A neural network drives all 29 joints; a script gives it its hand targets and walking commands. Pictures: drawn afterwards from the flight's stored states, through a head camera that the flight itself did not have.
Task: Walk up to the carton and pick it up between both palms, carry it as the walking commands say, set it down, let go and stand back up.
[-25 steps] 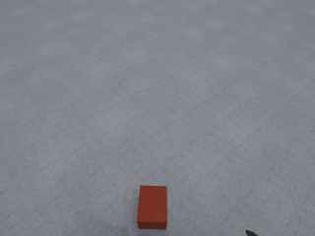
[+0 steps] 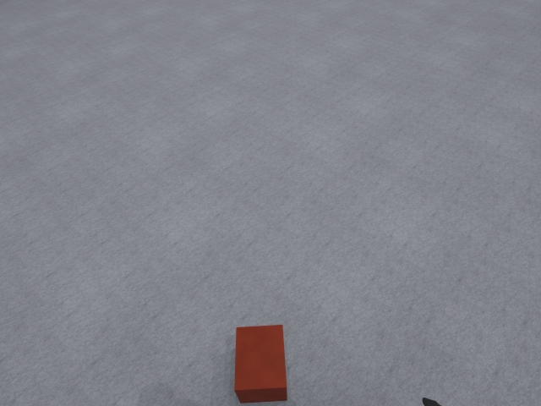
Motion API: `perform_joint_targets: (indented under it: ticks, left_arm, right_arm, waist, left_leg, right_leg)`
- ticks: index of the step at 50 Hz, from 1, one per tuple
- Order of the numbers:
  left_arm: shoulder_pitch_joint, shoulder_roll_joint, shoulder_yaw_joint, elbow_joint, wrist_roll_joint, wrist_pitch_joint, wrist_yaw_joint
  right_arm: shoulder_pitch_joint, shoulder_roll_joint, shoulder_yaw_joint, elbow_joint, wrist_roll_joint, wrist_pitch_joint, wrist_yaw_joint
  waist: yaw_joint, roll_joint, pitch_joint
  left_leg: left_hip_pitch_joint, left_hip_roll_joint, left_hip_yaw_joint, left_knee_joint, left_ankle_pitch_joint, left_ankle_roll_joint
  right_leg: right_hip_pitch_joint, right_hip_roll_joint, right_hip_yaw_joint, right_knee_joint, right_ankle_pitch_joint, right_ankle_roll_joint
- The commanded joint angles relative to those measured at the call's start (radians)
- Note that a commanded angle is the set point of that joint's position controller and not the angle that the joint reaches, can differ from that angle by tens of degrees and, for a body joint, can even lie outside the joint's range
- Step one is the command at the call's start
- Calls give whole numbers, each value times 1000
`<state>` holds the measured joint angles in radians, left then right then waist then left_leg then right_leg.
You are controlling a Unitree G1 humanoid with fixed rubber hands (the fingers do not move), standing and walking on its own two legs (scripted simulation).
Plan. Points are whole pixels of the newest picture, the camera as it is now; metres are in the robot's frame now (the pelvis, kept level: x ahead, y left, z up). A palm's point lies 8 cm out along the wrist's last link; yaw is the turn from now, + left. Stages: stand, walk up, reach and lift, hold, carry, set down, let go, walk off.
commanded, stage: walk up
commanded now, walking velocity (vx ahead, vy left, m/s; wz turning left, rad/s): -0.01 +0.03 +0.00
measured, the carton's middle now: (261, 363) +0.39 +0.08 -0.67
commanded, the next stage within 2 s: none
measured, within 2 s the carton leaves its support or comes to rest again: neither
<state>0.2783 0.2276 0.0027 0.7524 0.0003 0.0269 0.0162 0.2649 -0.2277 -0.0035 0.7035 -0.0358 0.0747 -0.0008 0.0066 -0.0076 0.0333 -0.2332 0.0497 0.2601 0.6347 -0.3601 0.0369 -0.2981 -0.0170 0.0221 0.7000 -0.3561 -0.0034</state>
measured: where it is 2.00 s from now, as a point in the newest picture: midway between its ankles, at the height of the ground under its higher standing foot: outside the picture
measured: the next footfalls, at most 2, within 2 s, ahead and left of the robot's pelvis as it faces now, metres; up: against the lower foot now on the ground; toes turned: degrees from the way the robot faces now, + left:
left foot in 0.34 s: -0.01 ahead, +0.20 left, +0.00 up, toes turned -1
right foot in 0.66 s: -0.02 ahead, -0.04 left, +0.00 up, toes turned -4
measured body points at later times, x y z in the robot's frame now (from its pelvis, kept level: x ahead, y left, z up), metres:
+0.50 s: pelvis -0.03 +0.08 +0.00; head -0.03 +0.10 +0.45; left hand +0.05 +0.33 -0.14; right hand +0.07 -0.17 -0.10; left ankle -0.04 +0.15 -0.72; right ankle -0.07 -0.07 -0.67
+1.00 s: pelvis -0.04 +0.12 +0.00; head -0.03 +0.13 +0.45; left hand +0.06 +0.37 -0.13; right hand +0.04 -0.13 -0.12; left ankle -0.06 +0.17 -0.70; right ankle -0.06 -0.03 -0.72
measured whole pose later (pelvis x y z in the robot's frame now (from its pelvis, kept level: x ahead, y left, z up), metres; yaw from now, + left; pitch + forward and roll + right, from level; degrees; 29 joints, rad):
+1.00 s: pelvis -0.04 +0.12 +0.00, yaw -4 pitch -1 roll -1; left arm 0.27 0.24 0.00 0.75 0.00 0.04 0.04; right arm 0.26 -0.23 0.00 0.72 -0.03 0.08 0.01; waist 0.01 -0.01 0.05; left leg -0.32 -0.05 0.11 0.78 -0.40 0.07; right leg -0.27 -0.04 0.03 0.63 -0.35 0.02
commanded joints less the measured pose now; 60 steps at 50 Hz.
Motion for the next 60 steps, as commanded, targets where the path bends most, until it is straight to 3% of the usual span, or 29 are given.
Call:
perform_joint_targets:
  ticks: [1,2,3,4,7,12,15,16,17,18,22,27,30,33,35,36,40,43,45,47,49,51,52,53,54,55,58,59,60]
  left_arm:
    - [64,212,50,-16,40,-47,4]
    - [41,203,52,-15,42,-46,12]
    - [118,245,77,-16,47,-37,28]
    - [154,279,95,-8,43,-30,46]
    - [74,248,104,-26,34,-18,54]
    - [-84,245,115,-70,51,3,33]
    - [-98,256,117,-61,44,21,21]
    - [-67,219,101,-57,41,24,21]
    - [-28,147,79,-63,35,28,19]
    - [-78,104,66,-86,28,36,23]
    - [-32,131,78,-46,30,37,16]
    - [-81,89,50,-56,34,24,2]
    - [-72,81,39,-59,22,9,3]
    - [50,70,33,-15,18,-8,10]
    - [-21,141,46,2,28,-10,-1]
    - [-51,142,44,-9,28,-15,-3]
    - [-40,99,43,-10,8,-25,0]
    - [-6,111,45,-3,15,-16,12]
    - [92,211,77,31,28,-4,44]
    - [83,312,110,15,33,3,60]
    - [-49,294,113,-35,34,2,51]
    - [-195,250,102,-40,31,9,40]
    - [-162,209,92,-34,22,6,10]
    - [-105,104,56,-43,33,3,4]
    - [-96,96,56,-64,20,13,17]
    - [-76,87,69,-32,16,22,4]
    - [-16,102,62,-14,14,25,0]
    - [-5,97,68,4,19,35,-7]
    - [-27,106,65,-18,13,40,2]
  right_arm:
    - [-55,-81,-38,-21,28,-8,-4]
    - [-51,-85,-41,-23,26,-11,-4]
    - [-87,-105,-56,-30,20,-2,-1]
    - [-107,-122,-66,-38,14,12,5]
    - [-102,-115,-70,-45,12,18,13]
    - [-64,-87,-45,-61,26,24,10]
    - [42,-81,-41,-17,29,10,6]
    - [67,-103,-48,3,24,5,4]
    - [103,-161,-61,19,8,-5,1]
    - [78,-215,-65,0,16,-9,4]
    - [-59,-141,-53,-40,32,-27,-7]
    - [51,-143,-52,-6,9,-44,-20]
    - [42,-159,-59,4,10,-36,-24]
    - [-7,-163,-65,7,17,-23,-15]
    - [7,-102,-43,-17,32,-38,-13]
    - [28,-89,-43,1,35,-40,-11]
    - [56,-128,-57,22,35,-59,-15]
    - [25,-131,-54,14,24,-55,-12]
    - [-44,-139,-59,-20,13,-23,12]
    - [-67,-121,-52,-52,9,-4,30]
    - [4,-135,-53,-48,9,-9,27]
    - [96,-99,-40,-5,23,-28,22]
    - [199,-110,-36,60,14,-43,21]
    - [177,-191,-59,81,-2,-54,4]
    - [102,-220,-67,36,17,-50,5]
    - [159,-206,-67,41,24,-73,-12]
    - [57,-156,-60,31,26,-67,-20]
    - [92,-142,-55,32,23,-76,-27]
    - [52,-158,-65,21,29,-59,-22]
  waist:
    - [37,-252,-25]
    - [34,-243,-14]
    - [99,-179,-15]
    - [104,-144,1]
    - [70,-121,-12]
    - [10,-241,8]
    - [-30,-216,5]
    - [-27,-138,24]
    - [-24,121,33]
    - [-51,284,87]
    - [26,130,72]
    - [-23,127,21]
    - [-13,153,-31]
    - [47,154,-90]
    - [4,-211,-66]
    - [-14,-235,-57]
    - [-3,-42,-102]
    - [24,54,-78]
    - [50,-13,-57]
    - [66,-242,-13]
    - [3,-231,-7]
    - [-104,-194,35]
    - [-130,-86,-33]
    - [-58,168,49]
    - [-70,280,86]
    - [-41,81,25]
    - [5,152,-21]
    - [-5,103,-39]
    - [2,156,18]
  left_leg:
    - [-78,-48,-165,39,-117,-53]
    - [-77,-49,-183,43,-125,-50]
    - [-237,-76,-180,219,-192,-54]
    - [-352,-76,-241,404,-230,-58]
    - [-334,-52,-319,517,-179,-68]
    - [-138,-35,-290,206,-210,-45]
    - [85,-35,-228,-134,-5,-43]
    - [129,4,-271,-189,29,-42]
    - [119,163,-464,-338,-64,-27]
    - [-17,288,-573,-486,-120,32]
    - [-57,227,-365,-321,459,125]
    - [73,225,-413,-312,419,136]
    - [109,214,-395,-241,619,142]
    - [10,148,-319,-181,415,103]
    - [12,40,-262,-156,193,20]
    - [73,9,-220,-151,160,-10]
    - [179,113,-299,-209,429,-13]
    - [97,115,-288,-227,363,8]
    - [-94,8,-195,-81,175,-22]
    - [-249,-92,-241,254,-100,-73]
    - [-149,-27,-368,391,-199,-44]
    - [34,14,-341,-77,-95,-35]
    - [183,40,-400,-283,-84,-9]
    - [155,224,-652,-415,39,-8]
    - [98,289,-660,-407,418,74]
    - [149,357,-704,-368,712,35]
    - [138,225,-449,-275,949,21]
    - [163,245,-490,-295,879,-15]
    - [104,219,-435,-266,981,7]
  right_leg:
    - [65,-277,434,-380,609,-171]
    - [51,-270,420,-384,572,-173]
    - [153,-368,511,-384,584,-205]
    - [194,-443,567,-359,694,-250]
    - [119,-398,429,-333,727,-222]
    - [-44,-293,313,-350,398,-144]
    - [-141,-216,271,-326,164,-67]
    - [-194,-169,235,-272,43,-47]
    - [-255,-64,138,-109,-114,-12]
    - [-244,32,-13,99,-195,28]
    - [-144,-1,-4,438,-151,50]
    - [-138,-29,-31,234,-163,42]
    - [-68,-21,-52,37,-168,36]
    - [146,-14,-104,-238,76,1]
    - [103,-126,134,-332,268,-74]
    - [37,-157,176,-369,281,-89]
    - [21,-59,46,-278,230,-31]
    - [56,-66,-3,-223,209,-23]
    - [160,-221,175,-260,269,-89]
    - [106,-459,489,-371,272,-244]
    - [-99,-439,472,-416,-55,-232]
    - [-146,-259,229,-338,-39,-85]
    - [-185,-126,109,-222,-287,-49]
    - [-277,-15,-17,52,-110,9]
    - [-289,-22,-34,162,-201,24]
    - [-276,-26,24,194,-163,46]
    - [-146,-40,-8,253,-113,45]
    - [-136,-33,-5,244,-79,52]
    - [-125,-42,-9,271,-105,53]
